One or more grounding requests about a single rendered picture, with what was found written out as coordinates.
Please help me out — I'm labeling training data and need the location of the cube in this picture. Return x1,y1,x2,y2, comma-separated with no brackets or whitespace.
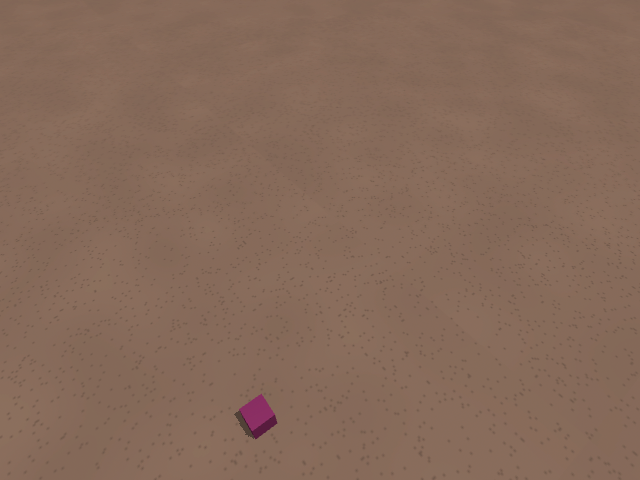
239,394,277,439

